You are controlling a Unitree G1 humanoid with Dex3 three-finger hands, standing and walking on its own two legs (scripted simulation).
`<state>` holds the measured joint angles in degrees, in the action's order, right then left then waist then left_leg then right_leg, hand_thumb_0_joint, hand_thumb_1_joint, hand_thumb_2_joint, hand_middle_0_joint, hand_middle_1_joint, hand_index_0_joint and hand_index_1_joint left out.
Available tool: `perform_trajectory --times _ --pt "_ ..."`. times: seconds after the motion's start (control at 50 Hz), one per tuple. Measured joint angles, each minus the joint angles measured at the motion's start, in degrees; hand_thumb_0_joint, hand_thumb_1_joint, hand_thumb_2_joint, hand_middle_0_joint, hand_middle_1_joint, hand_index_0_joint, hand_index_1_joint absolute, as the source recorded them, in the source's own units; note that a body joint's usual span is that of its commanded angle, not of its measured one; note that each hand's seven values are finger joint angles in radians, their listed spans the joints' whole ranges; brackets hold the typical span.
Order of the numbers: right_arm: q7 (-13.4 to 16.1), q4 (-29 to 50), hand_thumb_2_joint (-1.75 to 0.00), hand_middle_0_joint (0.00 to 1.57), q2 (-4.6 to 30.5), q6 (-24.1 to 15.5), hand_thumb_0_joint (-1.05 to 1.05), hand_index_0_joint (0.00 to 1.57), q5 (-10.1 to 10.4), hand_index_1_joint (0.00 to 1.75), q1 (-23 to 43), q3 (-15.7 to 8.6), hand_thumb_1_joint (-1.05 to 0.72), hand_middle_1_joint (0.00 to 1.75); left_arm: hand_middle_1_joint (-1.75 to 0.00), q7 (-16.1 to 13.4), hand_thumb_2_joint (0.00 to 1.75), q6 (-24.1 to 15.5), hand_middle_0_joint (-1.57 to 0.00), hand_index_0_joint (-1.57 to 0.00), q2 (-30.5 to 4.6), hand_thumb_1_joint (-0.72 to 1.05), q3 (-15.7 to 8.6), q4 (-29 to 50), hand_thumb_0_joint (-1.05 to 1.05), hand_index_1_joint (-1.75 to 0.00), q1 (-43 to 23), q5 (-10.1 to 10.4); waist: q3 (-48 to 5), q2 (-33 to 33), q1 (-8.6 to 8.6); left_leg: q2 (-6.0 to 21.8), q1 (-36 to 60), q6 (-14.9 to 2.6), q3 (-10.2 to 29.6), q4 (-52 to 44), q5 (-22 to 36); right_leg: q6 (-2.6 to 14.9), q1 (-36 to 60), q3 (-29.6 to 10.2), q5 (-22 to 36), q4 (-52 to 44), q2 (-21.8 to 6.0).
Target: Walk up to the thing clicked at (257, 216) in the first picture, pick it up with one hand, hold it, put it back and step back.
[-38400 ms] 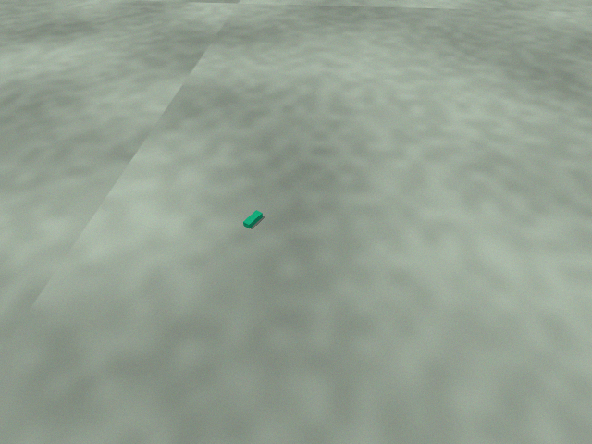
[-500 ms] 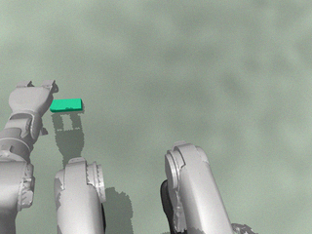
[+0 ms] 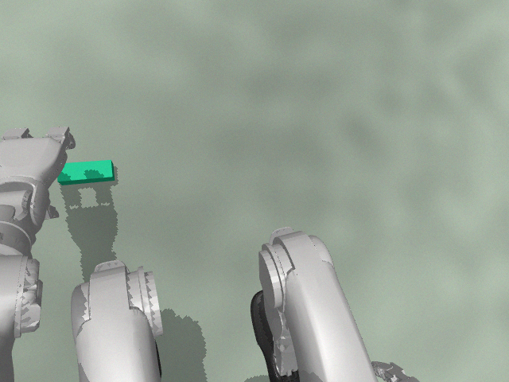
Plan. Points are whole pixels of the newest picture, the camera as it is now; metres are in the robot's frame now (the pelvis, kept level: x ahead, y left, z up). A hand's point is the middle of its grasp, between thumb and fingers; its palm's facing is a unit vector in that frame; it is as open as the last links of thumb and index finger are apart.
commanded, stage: rise first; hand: left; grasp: from above
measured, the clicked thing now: (86, 172) +0.52 +0.22 -0.31
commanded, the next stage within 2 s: approach in 1.26 s
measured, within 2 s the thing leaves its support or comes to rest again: neither
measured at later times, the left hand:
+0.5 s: hand (39, 175) +0.48 +0.27 -0.19, palm faces -0.46 -0.04 -0.89, open 12.4 cm
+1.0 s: hand (32, 175) +0.47 +0.27 -0.18, palm faces -0.46 -0.03 -0.89, open 11.8 cm
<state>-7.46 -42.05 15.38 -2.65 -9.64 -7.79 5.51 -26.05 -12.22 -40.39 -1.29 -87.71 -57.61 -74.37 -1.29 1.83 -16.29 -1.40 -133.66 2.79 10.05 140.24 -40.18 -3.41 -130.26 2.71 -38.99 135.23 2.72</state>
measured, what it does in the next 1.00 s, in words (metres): stands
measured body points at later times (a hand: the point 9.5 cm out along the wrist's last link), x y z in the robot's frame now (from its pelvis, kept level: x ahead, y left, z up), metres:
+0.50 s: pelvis +0.00 +0.00 +0.00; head +0.25 +0.08 +0.36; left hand +0.50 +0.27 -0.14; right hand +0.04 -0.26 -0.09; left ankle +0.07 +0.13 -0.29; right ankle +0.10 -0.13 -0.29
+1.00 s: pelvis +0.00 +0.01 +0.00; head +0.24 +0.09 +0.37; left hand +0.49 +0.27 -0.13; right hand +0.04 -0.26 -0.09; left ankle +0.07 +0.13 -0.29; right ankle +0.10 -0.13 -0.29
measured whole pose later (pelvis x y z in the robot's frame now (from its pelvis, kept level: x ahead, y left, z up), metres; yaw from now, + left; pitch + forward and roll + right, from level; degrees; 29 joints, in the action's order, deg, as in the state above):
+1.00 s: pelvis +0.00 +0.01 +0.00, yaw -1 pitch +33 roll -9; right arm -7.6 -40.5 15.6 -2.1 -9.3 -9.6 8.0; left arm -23.7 -13.1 -44.0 -0.9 -86.7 -58.5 -74.4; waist -1.1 1.8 -17.2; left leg -1.4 -133.8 2.2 10.7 140.3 -40.0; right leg -3.6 -129.4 3.5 -38.7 134.1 2.7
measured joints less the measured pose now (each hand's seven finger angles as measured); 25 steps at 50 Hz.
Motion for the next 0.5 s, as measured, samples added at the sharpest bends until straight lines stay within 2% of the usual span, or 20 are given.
perform_trajectory --times 0.5 --pt "0.0 0.8 -0.89 0.2 0.1 -0.3 0.0 0.2 -0.7 0.3 -1.1 2.5 -0.91 0.3 -0.79 0.5 0.76 -0.5 -0.31 -0.32 -4.0 -0.21 -0.6 -1.0 0.0 -0.77 -1.9 -0.3 0.9 0.3 -1.58 0.0 -0.7 -0.19 0.8 0.8 -0.4 -0.15 -0.1 0.8 -0.2 -0.2 0.1"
